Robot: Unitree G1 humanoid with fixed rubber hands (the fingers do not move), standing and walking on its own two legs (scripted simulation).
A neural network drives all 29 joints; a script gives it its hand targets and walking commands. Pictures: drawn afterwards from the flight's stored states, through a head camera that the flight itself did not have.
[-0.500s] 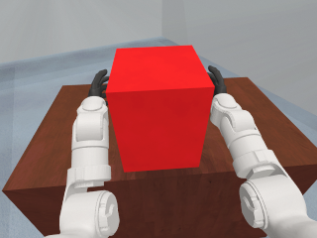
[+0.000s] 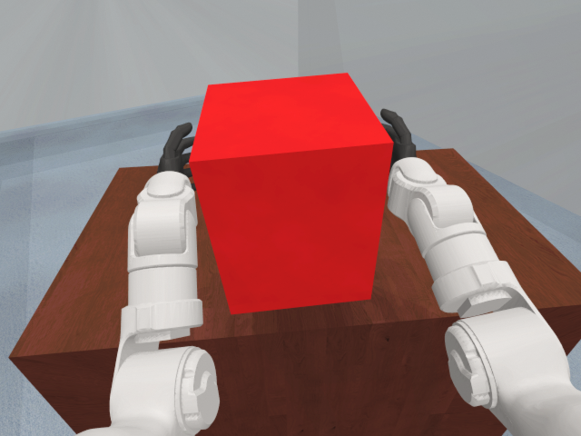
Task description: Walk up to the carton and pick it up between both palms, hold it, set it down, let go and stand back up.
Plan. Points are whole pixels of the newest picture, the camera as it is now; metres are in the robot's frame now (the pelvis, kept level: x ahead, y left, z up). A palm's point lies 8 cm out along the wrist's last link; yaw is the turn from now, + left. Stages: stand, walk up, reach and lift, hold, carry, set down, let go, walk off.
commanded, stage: hold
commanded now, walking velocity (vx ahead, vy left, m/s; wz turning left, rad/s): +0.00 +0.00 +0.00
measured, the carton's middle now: (289, 192) +0.39 -0.01 +0.20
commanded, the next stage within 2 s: none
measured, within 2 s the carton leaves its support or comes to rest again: neither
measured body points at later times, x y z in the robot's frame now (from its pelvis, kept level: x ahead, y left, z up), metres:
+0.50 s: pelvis +0.01 +0.00 +0.00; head -0.07 +0.01 +0.44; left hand +0.38 +0.15 +0.25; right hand +0.39 -0.15 +0.26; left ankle +0.02 +0.10 -0.75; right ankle +0.01 -0.10 -0.75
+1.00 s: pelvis +0.00 +0.00 +0.00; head -0.08 +0.01 +0.44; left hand +0.38 +0.15 +0.26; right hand +0.39 -0.15 +0.26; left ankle +0.02 +0.10 -0.75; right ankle +0.01 -0.10 -0.75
